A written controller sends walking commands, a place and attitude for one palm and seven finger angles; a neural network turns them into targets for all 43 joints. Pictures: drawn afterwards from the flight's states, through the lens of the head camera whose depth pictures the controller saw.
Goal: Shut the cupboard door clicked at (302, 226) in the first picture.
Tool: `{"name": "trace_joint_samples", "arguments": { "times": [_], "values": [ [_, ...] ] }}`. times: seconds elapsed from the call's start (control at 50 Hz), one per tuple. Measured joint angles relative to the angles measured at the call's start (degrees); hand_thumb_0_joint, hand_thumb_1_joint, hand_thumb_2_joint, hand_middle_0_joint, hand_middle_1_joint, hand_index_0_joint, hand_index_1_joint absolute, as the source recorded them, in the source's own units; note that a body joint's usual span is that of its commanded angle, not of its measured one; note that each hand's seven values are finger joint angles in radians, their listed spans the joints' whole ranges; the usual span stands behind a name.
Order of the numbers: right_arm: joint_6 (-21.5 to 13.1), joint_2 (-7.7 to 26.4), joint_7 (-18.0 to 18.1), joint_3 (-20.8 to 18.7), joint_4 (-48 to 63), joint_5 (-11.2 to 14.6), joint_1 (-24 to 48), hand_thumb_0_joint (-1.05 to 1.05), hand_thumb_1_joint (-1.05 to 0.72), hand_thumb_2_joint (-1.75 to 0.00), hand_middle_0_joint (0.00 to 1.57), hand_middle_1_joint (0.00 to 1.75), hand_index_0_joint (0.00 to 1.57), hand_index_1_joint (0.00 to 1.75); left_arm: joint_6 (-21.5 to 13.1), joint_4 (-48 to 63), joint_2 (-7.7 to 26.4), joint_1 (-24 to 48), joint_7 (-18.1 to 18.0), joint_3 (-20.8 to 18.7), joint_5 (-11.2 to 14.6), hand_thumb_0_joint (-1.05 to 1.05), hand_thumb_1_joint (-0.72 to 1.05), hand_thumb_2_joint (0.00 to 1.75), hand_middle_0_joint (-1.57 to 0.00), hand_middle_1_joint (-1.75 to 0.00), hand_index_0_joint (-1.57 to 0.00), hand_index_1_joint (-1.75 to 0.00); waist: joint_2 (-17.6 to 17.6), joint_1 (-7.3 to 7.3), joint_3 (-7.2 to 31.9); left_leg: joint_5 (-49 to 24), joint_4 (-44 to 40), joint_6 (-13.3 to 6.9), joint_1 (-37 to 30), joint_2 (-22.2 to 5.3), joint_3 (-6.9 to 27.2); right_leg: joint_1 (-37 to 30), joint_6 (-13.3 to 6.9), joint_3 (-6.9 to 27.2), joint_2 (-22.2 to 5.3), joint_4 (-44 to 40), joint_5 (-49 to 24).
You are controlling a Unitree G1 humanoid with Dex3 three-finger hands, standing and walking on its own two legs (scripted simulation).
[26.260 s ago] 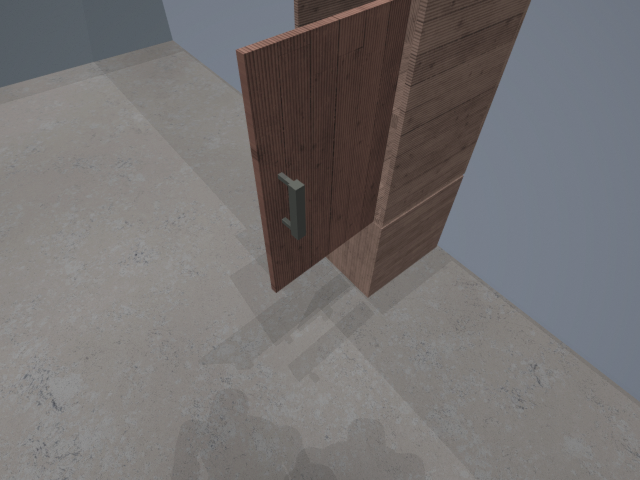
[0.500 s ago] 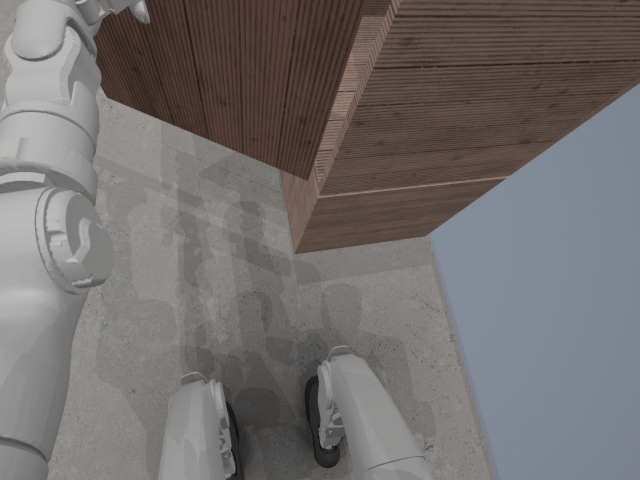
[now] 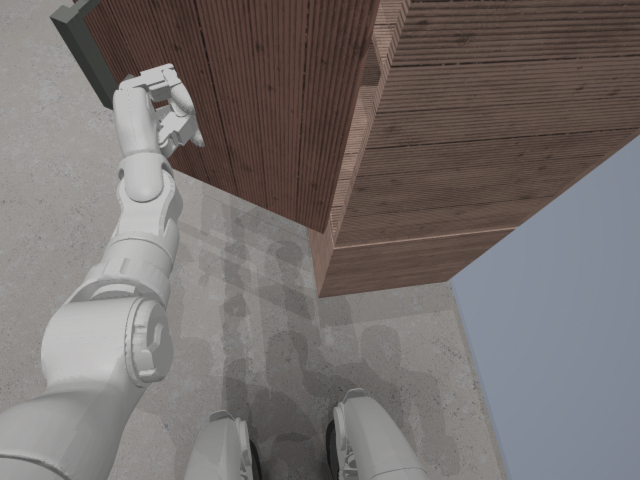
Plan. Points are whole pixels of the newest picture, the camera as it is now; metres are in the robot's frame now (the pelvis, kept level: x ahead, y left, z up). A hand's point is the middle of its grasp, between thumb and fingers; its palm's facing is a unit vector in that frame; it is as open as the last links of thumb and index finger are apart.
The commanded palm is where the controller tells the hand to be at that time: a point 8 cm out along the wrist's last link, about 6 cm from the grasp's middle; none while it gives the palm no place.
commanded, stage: pull the fist back off the door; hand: left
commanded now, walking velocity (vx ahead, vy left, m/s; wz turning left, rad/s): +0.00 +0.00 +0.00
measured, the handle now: (102, 55) +0.65 +0.20 +0.05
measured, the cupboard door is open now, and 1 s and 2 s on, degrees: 58 58 58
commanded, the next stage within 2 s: draw the hand back to the body in 0.26 s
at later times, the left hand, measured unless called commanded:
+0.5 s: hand (191, 151) +0.48 +0.09 +0.07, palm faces +0.08 -1.00 -0.03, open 3.1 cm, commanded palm +0.43 +0.15 +0.08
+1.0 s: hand (63, 257) +0.34 +0.16 +0.15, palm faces +0.09 -0.98 -0.17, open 3.1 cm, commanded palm +0.30 +0.22 +0.17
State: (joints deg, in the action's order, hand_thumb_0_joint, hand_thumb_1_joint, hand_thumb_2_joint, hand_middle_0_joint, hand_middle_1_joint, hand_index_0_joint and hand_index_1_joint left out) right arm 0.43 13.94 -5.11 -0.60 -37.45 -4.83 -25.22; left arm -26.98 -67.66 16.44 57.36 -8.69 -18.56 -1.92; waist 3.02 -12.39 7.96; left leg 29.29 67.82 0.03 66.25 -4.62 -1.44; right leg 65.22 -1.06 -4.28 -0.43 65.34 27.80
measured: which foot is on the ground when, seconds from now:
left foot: down 0.00-1.00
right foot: down 0.00-1.00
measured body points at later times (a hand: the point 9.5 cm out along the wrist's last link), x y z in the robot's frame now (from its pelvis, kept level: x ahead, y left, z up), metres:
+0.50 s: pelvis +0.00 -0.01 +0.01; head +0.12 -0.01 +0.44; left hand +0.47 +0.14 +0.08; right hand +0.07 -0.26 -0.12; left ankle +0.01 +0.12 -0.64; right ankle +0.02 -0.11 -0.64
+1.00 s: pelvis +0.02 +0.00 +0.08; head +0.04 -0.02 +0.53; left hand +0.32 +0.21 +0.16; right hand +0.17 -0.25 -0.02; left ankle +0.01 +0.12 -0.64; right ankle +0.02 -0.11 -0.64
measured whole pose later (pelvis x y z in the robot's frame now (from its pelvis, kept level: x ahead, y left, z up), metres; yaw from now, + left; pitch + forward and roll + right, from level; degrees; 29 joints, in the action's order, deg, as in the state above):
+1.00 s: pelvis +0.02 +0.00 +0.08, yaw +1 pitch +5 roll +0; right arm 1.9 14.1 4.5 -0.6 -33.4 2.8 -12.8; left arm -12.9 -16.6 13.0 4.5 -1.4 -3.3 4.9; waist 1.7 -0.9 3.2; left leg 19.9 39.0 0.4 24.0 -2.0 -3.5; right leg 24.7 -0.7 -3.1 -1.5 40.0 20.3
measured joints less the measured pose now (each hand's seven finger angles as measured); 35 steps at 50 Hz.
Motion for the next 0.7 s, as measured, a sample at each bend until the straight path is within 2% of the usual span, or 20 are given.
{"name": "trace_joint_samples", "arguments": {
  "times": [0.08,0.26,0.32,0.42,0.52,0.64,0.7],
  "values": [
    [0.48,0.57,0.32,-1.27,0.21,0.40,2.13,0.01,-0.91,-0.90,0.20,0.30,0.20,0.30,-2.39,3.53,-2.69,-4.73,0.18,2.54,0.76,0.02,0.90,0.91,-1.30,-1.50,-1.30,-1.50,-0.63,1.66,0.09,0.17,-0.77,0.18,-1.96,0.34,-0.11,-1.76,-0.06,0.09,-0.30,-0.24,0.53],
    [0.84,0.19,1.41,-2.00,0.49,1.32,7.35,0.00,-0.91,-0.90,0.20,0.30,0.20,0.30,-4.74,9.03,-7.20,-12.56,0.07,7.03,2.25,0.02,0.90,0.90,-1.30,-1.50,-1.30,-1.50,-1.21,4.61,0.26,0.04,-2.29,0.40,-5.74,1.08,-0.06,-5.36,-0.15,0.03,-0.95,-0.84,1.12],
    [0.74,-0.25,1.75,-1.56,0.14,1.43,8.88,0.00,-0.91,-0.90,0.20,0.30,0.20,0.30,-5.11,7.24,-7.57,-11.80,-0.08,8.10,1.85,0.02,0.90,0.90,-1.30,-1.50,-1.30,-1.50,-1.27,4.90,0.28,-0.08,-2.18,0.47,-6.10,1.35,0.22,-5.82,-0.21,-0.24,-1.22,-0.57,1.27],
    [0.65,-0.99,2.11,-0.90,0.06,1.32,10.24,0.00,-0.91,-0.90,0.20,0.30,0.20,0.30,-5.01,5.13,-7.33,-9.50,-0.21,7.58,1.92,0.02,0.90,0.90,-1.30,-1.50,-1.30,-1.50,-1.12,4.51,0.46,-0.26,-1.46,0.55,-5.37,1.46,0.34,-5.07,-0.37,-0.31,-1.35,0.32,1.24],
    [1.79,-1.42,2.36,-0.73,1.18,2.19,8.76,0.01,-0.91,-0.90,0.20,0.30,0.20,0.30,-3.57,11.95,-7.17,-14.43,1.38,6.12,2.83,0.02,0.90,0.90,-1.30,-1.50,-1.30,-1.50,-0.63,5.32,0.07,-0.71,-3.21,0.53,-8.05,1.01,-1.01,-6.82,-0.32,0.99,-0.83,-0.93,0.45],
    [2.56,-1.57,3.76,-0.18,1.80,4.55,5.37,0.01,-0.91,-0.90,0.20,0.30,0.20,0.30,1.23,24.46,-7.55,-27.37,4.02,7.38,6.73,0.02,0.90,0.90,-1.30,-1.50,-1.30,-1.50,-0.24,7.64,-1.43,-3.28,-11.04,0.56,-17.76,0.97,-2.21,-15.82,-0.17,1.92,-0.38,-8.12,-2.11],
    [1.91,-1.36,4.82,0.15,1.32,5.36,4.62,0.01,-0.91,-0.89,0.20,0.30,0.20,0.30,2.14,28.90,-7.22,-32.30,5.26,8.55,8.24,0.02,0.90,0.90,-1.30,-1.50,-1.30,-1.50,-0.54,8.41,-1.98,-4.71,-14.75,0.63,-22.37,1.12,-1.80,-20.74,-0.25,1.39,-0.33,-11.98,-3.38]
  ]
}}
